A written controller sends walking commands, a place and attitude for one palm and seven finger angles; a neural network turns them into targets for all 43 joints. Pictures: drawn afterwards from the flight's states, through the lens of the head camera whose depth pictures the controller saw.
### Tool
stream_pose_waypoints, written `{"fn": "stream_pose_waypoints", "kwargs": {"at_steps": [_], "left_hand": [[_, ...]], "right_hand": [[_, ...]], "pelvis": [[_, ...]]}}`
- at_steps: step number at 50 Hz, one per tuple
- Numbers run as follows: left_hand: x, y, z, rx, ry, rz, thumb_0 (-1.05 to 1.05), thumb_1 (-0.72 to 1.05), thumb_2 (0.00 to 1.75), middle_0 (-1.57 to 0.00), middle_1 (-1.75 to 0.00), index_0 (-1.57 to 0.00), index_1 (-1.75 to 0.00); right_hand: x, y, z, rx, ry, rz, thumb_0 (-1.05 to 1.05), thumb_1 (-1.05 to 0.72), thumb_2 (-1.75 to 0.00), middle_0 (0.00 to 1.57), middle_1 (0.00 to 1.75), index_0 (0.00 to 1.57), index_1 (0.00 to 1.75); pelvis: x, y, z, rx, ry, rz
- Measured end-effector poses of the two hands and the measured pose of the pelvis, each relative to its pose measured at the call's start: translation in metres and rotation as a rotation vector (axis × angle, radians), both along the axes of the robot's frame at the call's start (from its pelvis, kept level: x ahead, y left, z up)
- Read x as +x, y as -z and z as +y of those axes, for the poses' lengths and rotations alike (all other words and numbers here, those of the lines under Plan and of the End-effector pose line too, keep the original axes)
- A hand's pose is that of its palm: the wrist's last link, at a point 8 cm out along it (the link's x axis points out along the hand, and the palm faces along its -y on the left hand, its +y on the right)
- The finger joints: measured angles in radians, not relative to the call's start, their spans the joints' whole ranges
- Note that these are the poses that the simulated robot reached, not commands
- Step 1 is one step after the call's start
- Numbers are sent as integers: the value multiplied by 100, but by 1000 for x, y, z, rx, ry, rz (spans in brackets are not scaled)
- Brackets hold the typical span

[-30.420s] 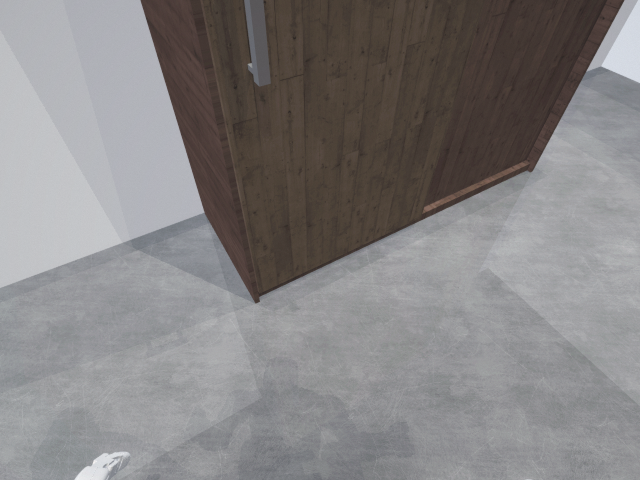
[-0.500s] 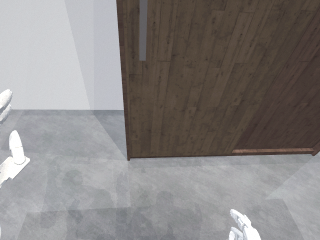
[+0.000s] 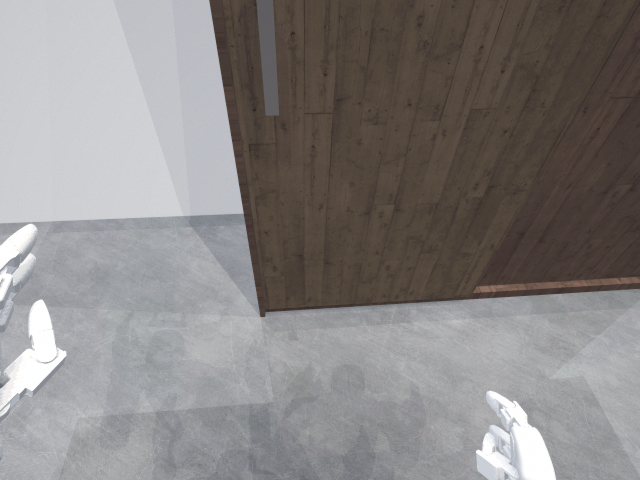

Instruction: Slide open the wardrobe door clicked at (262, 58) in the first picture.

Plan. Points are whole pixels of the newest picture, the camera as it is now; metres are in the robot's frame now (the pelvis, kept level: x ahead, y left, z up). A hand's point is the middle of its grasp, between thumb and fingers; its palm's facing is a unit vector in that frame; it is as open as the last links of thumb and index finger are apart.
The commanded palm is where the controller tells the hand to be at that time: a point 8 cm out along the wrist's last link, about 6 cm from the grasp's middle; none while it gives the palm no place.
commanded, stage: let the arm hang, fingers relaxed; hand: left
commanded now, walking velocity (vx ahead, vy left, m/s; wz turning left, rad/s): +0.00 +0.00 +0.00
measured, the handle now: (267, 39) +0.76 +0.16 +0.21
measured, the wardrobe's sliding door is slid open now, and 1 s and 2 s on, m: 0.00 0.00 0.00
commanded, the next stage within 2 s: look to check the result in 1.10 s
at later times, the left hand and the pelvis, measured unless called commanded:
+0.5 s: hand out of the picture -0.06 +0.21 -0.18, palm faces -0.02 -0.98 -0.20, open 7.2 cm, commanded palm none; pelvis -0.05 +0.01 +0.00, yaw +0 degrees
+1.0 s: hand out of the picture -0.01 +0.22 -0.17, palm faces -0.02 -0.97 -0.22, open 7.4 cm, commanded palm none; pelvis -0.06 +0.02 +0.00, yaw -1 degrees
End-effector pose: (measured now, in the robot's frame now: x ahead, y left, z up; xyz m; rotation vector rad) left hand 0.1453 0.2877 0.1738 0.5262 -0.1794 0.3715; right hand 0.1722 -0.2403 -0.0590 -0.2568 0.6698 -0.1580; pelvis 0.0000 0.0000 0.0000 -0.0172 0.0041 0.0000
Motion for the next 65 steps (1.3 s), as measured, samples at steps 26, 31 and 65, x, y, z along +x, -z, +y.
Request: {"fn": "stream_pose_waypoints", "kwargs": {"at_steps": [26, 31, 65], "left_hand": [[-216, 319, -30, -529, -220, 1519, 1, 93, 89, -21, -30, -20, -30], [-222, 310, -12, -491, -273, 1511, 1, 92, 89, -21, -30, -20, -30], [-163, 307, 6, -464, -230, 1450, 0, 90, 89, -21, -30, -20, -30]], "right_hand": [[-225, 75, 3, 43, 83, 705, 1, -90, -90, 20, 29, 20, 30], [-237, 85, 13, 83, 100, 705, 1, -90, -90, 20, 29, 20, 30], [-181, 69, -9, 8, 111, 626, 1, -90, -90, 20, 29, 20, 30]], "pelvis": [[-50, 4, 10, 14, 1, -38], [-53, 4, 15, 19, 10, -47], [-33, -2, 23, 26, 15, -34]]}}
